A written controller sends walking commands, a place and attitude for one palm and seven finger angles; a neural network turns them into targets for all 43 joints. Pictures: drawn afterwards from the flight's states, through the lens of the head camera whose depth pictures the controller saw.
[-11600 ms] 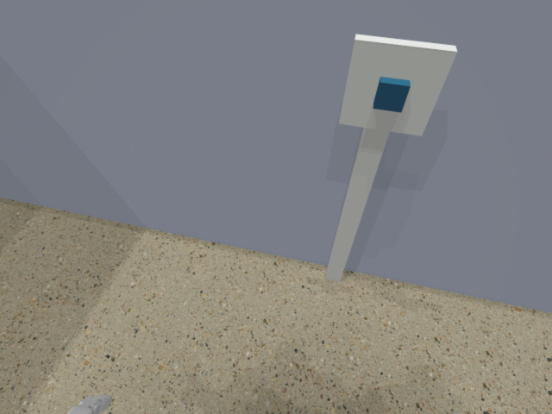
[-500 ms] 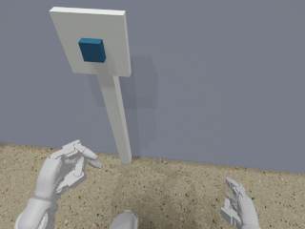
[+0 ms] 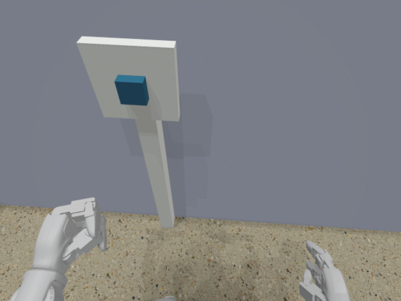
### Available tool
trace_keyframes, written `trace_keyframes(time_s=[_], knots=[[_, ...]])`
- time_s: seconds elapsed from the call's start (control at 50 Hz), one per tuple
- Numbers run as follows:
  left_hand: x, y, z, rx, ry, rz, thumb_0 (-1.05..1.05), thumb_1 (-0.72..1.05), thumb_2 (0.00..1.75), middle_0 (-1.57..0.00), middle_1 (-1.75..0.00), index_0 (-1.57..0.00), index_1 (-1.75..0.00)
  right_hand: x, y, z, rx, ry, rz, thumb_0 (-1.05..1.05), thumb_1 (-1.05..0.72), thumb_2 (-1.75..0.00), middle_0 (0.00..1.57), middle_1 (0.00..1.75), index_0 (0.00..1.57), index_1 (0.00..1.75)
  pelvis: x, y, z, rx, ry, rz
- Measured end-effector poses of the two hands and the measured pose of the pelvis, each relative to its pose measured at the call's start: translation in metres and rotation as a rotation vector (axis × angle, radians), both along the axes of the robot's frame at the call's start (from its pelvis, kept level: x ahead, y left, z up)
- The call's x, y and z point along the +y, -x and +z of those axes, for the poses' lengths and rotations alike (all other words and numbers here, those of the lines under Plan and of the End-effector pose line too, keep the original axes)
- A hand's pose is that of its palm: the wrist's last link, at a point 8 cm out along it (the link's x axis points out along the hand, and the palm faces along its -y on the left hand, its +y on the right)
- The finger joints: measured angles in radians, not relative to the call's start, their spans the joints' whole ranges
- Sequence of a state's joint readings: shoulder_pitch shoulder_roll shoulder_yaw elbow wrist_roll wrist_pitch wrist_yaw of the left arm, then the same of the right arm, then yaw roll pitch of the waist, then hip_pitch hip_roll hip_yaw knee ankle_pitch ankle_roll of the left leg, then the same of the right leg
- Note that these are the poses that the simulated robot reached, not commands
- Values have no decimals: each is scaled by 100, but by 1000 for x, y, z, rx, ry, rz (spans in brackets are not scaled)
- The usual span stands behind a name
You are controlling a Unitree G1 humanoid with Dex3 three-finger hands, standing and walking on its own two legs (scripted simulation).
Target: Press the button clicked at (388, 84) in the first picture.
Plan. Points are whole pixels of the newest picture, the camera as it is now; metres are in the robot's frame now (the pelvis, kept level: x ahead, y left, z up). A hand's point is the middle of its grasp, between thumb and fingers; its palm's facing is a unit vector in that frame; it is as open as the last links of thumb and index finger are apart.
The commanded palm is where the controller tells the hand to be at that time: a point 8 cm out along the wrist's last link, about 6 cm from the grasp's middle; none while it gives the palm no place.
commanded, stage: raise the hand and make a fist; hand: left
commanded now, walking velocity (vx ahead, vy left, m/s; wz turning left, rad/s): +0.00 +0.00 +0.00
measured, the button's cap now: (133, 89) +0.53 +0.20 +0.14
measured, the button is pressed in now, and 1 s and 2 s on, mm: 0 0 0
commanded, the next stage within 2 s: aim a knuckle at the button in 0.84 s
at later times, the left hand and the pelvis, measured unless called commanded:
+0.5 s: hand (69, 212) +0.22 +0.22 +0.14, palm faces +0.03 -1.00 -0.07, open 3.1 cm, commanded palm +0.19 +0.27 +0.14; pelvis -0.01 +0.01 +0.02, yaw +1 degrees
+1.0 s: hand (87, 224) +0.21 +0.19 +0.13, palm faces +0.04 -1.00 -0.05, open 3.1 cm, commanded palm +0.20 +0.25 +0.14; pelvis -0.02 -0.02 +0.02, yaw +1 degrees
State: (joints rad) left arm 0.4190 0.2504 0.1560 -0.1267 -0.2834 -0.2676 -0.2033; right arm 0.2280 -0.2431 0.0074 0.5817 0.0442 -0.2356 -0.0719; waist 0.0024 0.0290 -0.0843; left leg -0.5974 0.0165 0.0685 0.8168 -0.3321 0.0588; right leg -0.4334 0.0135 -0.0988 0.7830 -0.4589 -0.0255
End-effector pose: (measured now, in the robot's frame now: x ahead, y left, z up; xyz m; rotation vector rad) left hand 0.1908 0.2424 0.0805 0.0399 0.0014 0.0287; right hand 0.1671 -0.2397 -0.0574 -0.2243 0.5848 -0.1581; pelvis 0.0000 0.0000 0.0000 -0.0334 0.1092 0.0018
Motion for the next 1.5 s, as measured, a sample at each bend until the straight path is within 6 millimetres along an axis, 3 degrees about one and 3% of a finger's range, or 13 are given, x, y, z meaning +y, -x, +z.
trace_keyframes(time_s=[0.08, 0.16, 0.32, 0.48, 0.64, 0.8, 1.0, 1.14, 1.3, 1.5], knots=[[11, -3, 18, -55, -9, 29, 2, 90, 90, -129, -150, -130, -150, 17, -16, 11, -48, -16, 51, 2, -90, -90, 20, 30, 20, 30, 4, -1, 3, -22, 5, 9], [14, -5, 21, -21, -4, 3, 2, 90, 90, -129, -150, -130, -150, 31, -24, 17, -65, -32, 90, 2, -90, -90, 20, 30, 20, 30, 8, 0, 7, -41, 8, 15], [26, -2, 35, -2, -18, 14, 2, 90, 90, -130, -150, -130, -150, 41, -15, 21, -45, -39, 108, 1, -90, -90, 20, 30, 20, 30, 10, 3, 15, -79, 6, 17], [31, -8, 59, -43, -31, 5, 2, 90, 90, -130, -150, -130, -150, 32, 4, 17, -7, -37, 90, 2, -90, -90, 20, 30, 20, 30, 7, 9, 20, -111, 2, 20], [22, -1, 47, 34, 3, 4, 2, 90, 90, -129, -150, -130, -150, 13, 15, 21, -21, -25, 56, 2, -90, -90, 20, 30, 20, 30, 0, 13, 24, -127, -7, 13], [10, 8, 56, -36, -19, 28, 2, 90, 90, -130, -150, -130, -150, 1, 15, 23, -40, -21, 68, 2, -90, -90, 20, 30, 20, 30, -11, 17, 24, -141, -11, 20], [-1, 6, 51, -1, -14, 15, 2, 90, 90, -130, -150, -130, -150, -8, 11, 19, -56, -44, 62, 2, -90, -90, 20, 30, 20, 30, -23, 15, 24, -142, -15, 18], [10, -27, 49, -12, -11, 42, 2, 90, 90, -130, -150, -130, -150, -18, 12, 10, -1, -24, 47, 2, -90, -90, 20, 30, 20, 30, -30, 13, 22, -130, -16, 22], [-3, -73, 48, -1, 6, -34, 2, 90, 90, -130, -150, -130, -150, -30, 16, 5, 37, -22, -9, 2, -90, -90, 20, 30, 20, 30, -27, 0, 22, -92, -27, -1], [-2, -104, 36, 21, 11, 7, 2, 90, 90, -129, -150, -130, -150, -32, 18, 1, 103, -10, -34, 2, -90, -90, 20, 30, 20, 30, -21, -10, 21, -66, -30, -11]])
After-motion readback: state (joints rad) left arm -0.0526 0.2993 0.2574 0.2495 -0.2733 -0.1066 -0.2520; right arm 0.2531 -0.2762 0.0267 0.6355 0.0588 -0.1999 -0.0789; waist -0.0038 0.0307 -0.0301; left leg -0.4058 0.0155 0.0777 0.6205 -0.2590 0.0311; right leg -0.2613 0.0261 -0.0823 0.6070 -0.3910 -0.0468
